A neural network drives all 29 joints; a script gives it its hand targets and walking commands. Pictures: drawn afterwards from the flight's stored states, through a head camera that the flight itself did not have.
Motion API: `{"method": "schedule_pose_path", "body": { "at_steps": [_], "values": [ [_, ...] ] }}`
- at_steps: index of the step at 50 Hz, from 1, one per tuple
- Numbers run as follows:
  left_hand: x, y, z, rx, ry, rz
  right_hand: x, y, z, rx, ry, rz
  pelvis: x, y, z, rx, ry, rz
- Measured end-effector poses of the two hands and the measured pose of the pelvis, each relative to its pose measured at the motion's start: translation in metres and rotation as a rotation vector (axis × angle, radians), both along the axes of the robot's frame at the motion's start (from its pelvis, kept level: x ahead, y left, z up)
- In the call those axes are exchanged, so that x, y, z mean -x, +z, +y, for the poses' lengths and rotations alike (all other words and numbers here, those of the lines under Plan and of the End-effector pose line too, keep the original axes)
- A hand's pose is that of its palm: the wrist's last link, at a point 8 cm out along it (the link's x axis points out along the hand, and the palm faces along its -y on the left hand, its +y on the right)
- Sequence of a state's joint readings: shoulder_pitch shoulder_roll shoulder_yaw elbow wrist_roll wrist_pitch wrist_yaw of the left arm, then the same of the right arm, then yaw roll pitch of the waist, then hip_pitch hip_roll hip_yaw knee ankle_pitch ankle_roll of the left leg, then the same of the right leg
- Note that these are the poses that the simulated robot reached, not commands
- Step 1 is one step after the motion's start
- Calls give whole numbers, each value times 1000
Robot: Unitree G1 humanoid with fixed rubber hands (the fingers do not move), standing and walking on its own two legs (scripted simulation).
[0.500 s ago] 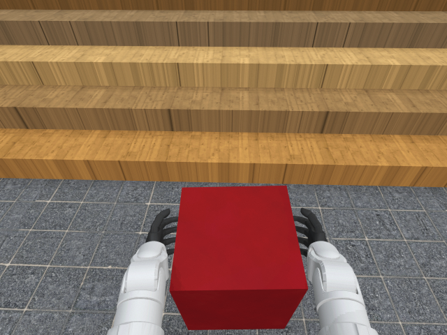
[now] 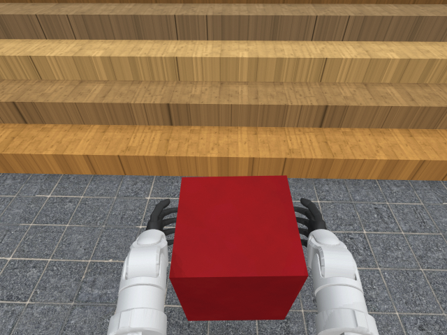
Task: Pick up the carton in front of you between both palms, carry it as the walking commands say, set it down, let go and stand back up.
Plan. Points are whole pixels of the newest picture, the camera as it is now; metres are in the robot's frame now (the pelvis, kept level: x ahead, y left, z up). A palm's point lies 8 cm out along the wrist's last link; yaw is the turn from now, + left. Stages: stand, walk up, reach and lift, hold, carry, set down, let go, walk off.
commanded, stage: reach and lift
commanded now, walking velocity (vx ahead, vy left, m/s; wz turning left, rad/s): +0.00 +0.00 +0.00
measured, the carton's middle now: (235, 251) +0.31 +0.00 -0.05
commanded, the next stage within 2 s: hold in 0.50 s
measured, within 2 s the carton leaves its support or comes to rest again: neither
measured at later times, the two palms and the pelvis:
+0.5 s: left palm (155, 234) +0.30 +0.15 +0.04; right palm (317, 232) +0.30 -0.15 +0.04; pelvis +0.01 +0.00 +0.00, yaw +0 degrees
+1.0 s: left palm (153, 233) +0.29 +0.15 +0.05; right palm (321, 233) +0.29 -0.15 +0.05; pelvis +0.00 +0.00 +0.00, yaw +0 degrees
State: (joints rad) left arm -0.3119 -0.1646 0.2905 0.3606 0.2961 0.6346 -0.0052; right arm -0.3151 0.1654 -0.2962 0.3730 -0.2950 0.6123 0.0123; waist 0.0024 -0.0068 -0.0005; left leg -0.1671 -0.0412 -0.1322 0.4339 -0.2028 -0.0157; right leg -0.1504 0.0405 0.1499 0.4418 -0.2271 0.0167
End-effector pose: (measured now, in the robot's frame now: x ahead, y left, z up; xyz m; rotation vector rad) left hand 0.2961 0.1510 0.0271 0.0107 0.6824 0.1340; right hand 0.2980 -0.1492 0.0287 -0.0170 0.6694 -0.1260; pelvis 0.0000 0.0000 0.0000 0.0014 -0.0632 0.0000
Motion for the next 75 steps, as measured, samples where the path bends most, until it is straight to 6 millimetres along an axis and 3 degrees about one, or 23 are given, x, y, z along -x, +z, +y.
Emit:
{"method": "schedule_pose_path", "body": {
  "at_steps": [20,34,54,62,67,75],
  "values": [
    [-1,8,-1,-20,-8,5,-3,8,-1,20,20,6,-14,4,-3,-1,3,-15],
    [3,27,-2,-14,-9,-32,3,27,-2,14,9,-31,-11,5,-2,0,5,-44],
    [3,27,-2,-8,-3,-24,4,27,-2,5,-1,-23,-2,1,-1,0,-3,-18],
    [-23,45,-13,10,7,-98,-19,42,-13,-18,-25,-96,-27,-8,-9,0,-23,75],
    [-49,60,-24,27,11,-119,-43,56,-24,-42,-42,-117,-61,-9,-18,-1,14,120],
    [-94,62,-16,52,42,-76,-91,61,-16,-57,-56,-73,-130,-9,-13,-20,-40,159]
  ]
}}
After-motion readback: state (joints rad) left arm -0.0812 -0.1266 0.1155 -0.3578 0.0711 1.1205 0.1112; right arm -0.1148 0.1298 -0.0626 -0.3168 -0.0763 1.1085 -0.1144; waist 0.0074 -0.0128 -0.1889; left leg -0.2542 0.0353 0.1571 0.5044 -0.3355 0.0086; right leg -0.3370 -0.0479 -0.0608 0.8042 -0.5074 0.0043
